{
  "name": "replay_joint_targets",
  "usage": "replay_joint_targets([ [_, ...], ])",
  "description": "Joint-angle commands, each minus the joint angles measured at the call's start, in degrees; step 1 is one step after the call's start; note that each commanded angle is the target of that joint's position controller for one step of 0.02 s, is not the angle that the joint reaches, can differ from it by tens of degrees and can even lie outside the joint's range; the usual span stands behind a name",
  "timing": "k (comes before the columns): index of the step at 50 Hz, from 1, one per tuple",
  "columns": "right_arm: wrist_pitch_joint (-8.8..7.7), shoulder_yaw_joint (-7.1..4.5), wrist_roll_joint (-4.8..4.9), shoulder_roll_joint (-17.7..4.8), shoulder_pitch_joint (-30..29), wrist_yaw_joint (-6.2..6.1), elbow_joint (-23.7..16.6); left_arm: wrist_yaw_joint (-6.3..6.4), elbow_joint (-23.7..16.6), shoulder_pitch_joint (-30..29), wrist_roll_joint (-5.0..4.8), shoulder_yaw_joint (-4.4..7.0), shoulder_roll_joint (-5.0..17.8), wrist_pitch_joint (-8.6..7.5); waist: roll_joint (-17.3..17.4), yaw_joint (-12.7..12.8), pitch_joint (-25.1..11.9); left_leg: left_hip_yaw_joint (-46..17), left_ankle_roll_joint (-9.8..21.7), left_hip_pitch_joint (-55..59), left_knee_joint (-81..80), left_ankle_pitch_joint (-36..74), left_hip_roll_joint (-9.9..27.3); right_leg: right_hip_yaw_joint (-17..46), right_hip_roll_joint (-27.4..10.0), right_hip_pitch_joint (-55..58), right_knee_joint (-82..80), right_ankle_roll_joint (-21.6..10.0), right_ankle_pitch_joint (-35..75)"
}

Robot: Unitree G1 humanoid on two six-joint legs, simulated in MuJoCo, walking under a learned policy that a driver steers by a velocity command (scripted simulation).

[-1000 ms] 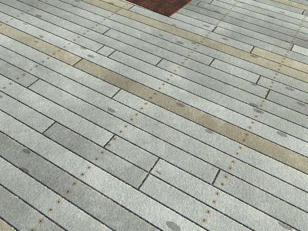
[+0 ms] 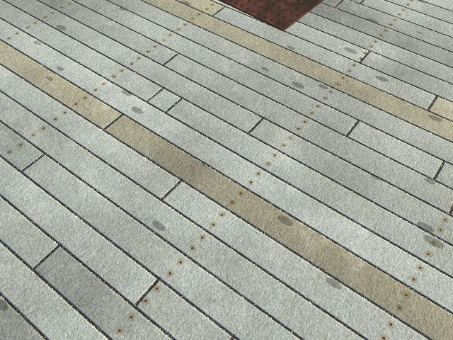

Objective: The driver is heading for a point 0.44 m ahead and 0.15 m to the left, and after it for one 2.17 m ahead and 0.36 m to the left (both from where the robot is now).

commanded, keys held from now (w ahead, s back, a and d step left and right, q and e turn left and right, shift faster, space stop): w+q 0.90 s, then w+e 0.10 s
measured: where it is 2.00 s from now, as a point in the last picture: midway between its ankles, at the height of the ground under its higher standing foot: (146, 175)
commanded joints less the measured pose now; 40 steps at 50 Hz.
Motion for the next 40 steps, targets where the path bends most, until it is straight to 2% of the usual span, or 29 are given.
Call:
replay_joint_targets([
  [1,-0.79,-1.56,-0.67,-6.3,1.2,-0.73,-4.1,0.13,-6.2,-0.1,1.29,2.02,7.3,-0.96,1.3,1.9,-6.0,-23.4,12.4,13.9,-16.4,11.2,16.2,2.8,-4.4,-14.4,-4.3,1.2,2.8],
  [3,-1.00,-1.78,-0.55,-6.9,0.5,-1.29,-3.9,0.43,-5.5,0.5,1.56,1.74,6.3,0.20,1.3,2.4,-5.5,-19.3,11.9,8.1,-17.4,14.7,14.2,1.0,-4.5,-11.8,-9.4,3.0,5.2],
  [6,-0.71,-2.27,0.06,-8.6,2.6,-2.25,-2.9,0.73,-7.2,-5.8,1.84,0.55,3.8,0.68,2.3,0.2,-4.2,-14.9,9.5,4.2,-16.9,13.0,11.1,-0.2,-3.1,-10.3,-22.8,4.9,15.5],
  [8,-0.22,-2.33,0.40,-8.8,4.4,-2.61,-2.2,0.42,-8.0,-10.5,1.38,0.14,3.0,0.32,4.0,-2.2,-4.4,-14.5,7.6,4.0,-15.7,7.7,9.7,-0.5,-0.9,-7.5,-32.3,5.1,23.1],
  [11,0.42,-2.41,0.70,-9.0,7.2,-2.79,-1.3,-0.37,-9.0,-14.4,0.25,0.64,4.7,-0.38,5.6,-3.9,-4.9,-18.9,6.6,7.4,-13.1,2.2,11.3,0.7,1.3,-5.3,-39.4,4.9,25.3],
  [14,0.78,-2.35,0.60,-8.4,7.5,-2.93,-1.2,-0.97,-8.9,-13.0,-0.16,1.95,7.1,-1.19,7.4,-2.2,-5.1,-25.0,5.0,11.7,-8.1,-1.2,13.3,2.2,1.8,-2.1,-43.2,2.7,19.7],
  [15,0.88,-2.26,0.52,-7.9,6.5,-2.94,-1.5,-0.97,-8.2,-10.1,-0.25,2.46,7.6,-1.47,8.1,-0.2,-5.4,-25.7,4.0,11.5,-5.7,-1.1,12.9,1.6,1.8,1.6,-45.0,1.4,18.7],
  [16,0.82,-1.66,0.39,-5.9,6.6,-2.86,-1.8,-0.75,-7.3,-6.0,0.21,3.18,8.6,-1.76,7.6,1.9,-7.3,-24.3,2.3,10.4,-1.5,0.3,10.8,1.2,1.1,8.5,-46.8,-0.3,18.1],
  [17,0.52,-0.42,-0.20,-2.4,6.7,-2.65,-2.6,-0.20,-6.8,1.7,1.11,4.12,11.2,-2.02,3.1,5.5,-13.4,-20.2,0.1,5.1,12.9,-4.3,7.6,9.2,-7.6,20.9,-46.6,-4.1,14.4],
  [18,-0.06,0.77,0.93,1.1,13.7,-2.68,-4.6,-0.18,-5.0,7.4,2.28,5.32,16.8,-1.34,-14.9,3.0,-20.3,-11.3,-4.0,-13.5,31.9,-23.7,-0.5,34.6,-21.0,38.6,-51.7,-13.5,2.6],
  [19,-0.10,-0.03,1.86,-4.3,14.5,-2.91,-3.7,-0.65,-4.5,7.9,0.91,4.88,13.2,-0.97,-15.5,3.7,-18.4,-11.1,-5.0,-23.0,41.8,-24.0,3.9,45.5,-23.7,38.5,-55.3,-15.1,-12.6],
  [20,0.29,-1.10,1.51,-8.2,9.0,-3.01,-3.8,-0.44,-5.4,5.5,0.58,3.70,8.9,-0.65,-9.2,5.4,-11.2,-11.0,-5.3,-25.1,45.1,-18.4,6.1,36.8,-20.8,32.7,-56.1,-12.5,-12.7],
  [21,0.66,-1.33,0.62,-8.3,5.4,-3.08,-4.4,-0.28,-5.6,2.9,0.93,3.02,7.3,-0.22,-5.6,5.0,-7.2,-9.2,-5.6,-23.8,44.7,-14.0,7.8,27.8,-18.0,26.7,-56.1,-10.4,-4.6],
  [22,0.71,-1.44,0.02,-7.5,3.4,-2.91,-5.2,-0.20,-5.3,1.0,1.17,2.51,5.9,0.05,-4.9,4.2,-4.4,-9.2,-5.8,-22.4,42.3,-10.9,9.2,21.7,-15.5,21.9,-57.0,-9.7,2.7],
  [24,1.01,-1.42,0.52,-5.6,3.2,-2.14,-5.6,-0.02,-4.5,0.4,1.49,2.06,4.7,-0.13,-6.6,2.9,-2.6,-8.3,-5.8,-18.3,39.1,-8.3,11.2,12.9,-12.5,16.7,-59.1,-8.7,12.4],
  [25,1.34,-1.18,0.79,-4.3,3.7,-1.99,-5.7,-0.01,-3.7,0.2,1.25,2.16,5.0,-0.25,-7.7,2.1,-3.0,-7.3,-6.1,-18.2,37.8,-7.7,11.4,11.1,-12.5,16.2,-60.3,-9.4,13.1],
  [26,1.69,-1.14,0.62,-3.8,3.3,-2.07,-5.6,-0.02,-3.2,0.3,1.03,2.25,4.9,-0.43,-6.1,2.3,-2.7,-7.1,-6.2,-18.3,37.2,-6.6,11.7,8.6,-11.9,16.0,-61.5,-9.4,14.6],
  [27,1.90,-0.87,0.63,-3.1,2.2,-2.00,-6.5,0.02,-2.6,0.4,1.07,2.61,6.4,-0.56,-6.9,1.9,-2.1,-7.0,-6.7,-19.3,34.9,-5.6,12.0,7.6,-13.2,15.4,-62.3,-10.3,16.8],
  [30,1.94,-0.51,0.32,-2.5,-0.6,-1.61,-7.0,0.15,-1.0,0.6,1.11,3.16,7.9,-0.27,-4.6,2.4,-1.9,-6.3,-7.5,-20.8,27.1,0.2,12.5,1.8,-13.3,17.9,-62.8,-10.4,22.7],
  [35,1.09,0.31,0.45,-0.9,-8.9,0.19,-8.7,0.52,1.5,2.6,0.41,3.41,9.9,0.61,-3.6,5.4,0.2,-1.7,-6.0,-17.0,12.5,10.2,11.5,-6.7,-12.6,20.2,-62.7,-8.3,26.2],
  [38,1.05,0.17,0.74,-1.4,-12.1,1.16,-10.3,0.42,2.9,4.1,-0.42,3.76,11.1,1.46,-3.6,5.7,1.7,0.6,-4.0,-15.9,7.5,7.1,10.5,-9.3,-13.9,24.3,-61.0,-7.3,31.6],
  [40,1.27,-0.67,0.37,-3.1,-10.8,1.43,-10.7,0.65,3.2,3.8,-0.95,4.25,12.8,2.10,-5.1,3.6,-0.3,3.5,-1.6,-10.5,5.8,1.7,7.5,-11.7,-14.2,26.5,-55.3,-6.2,49.1],
])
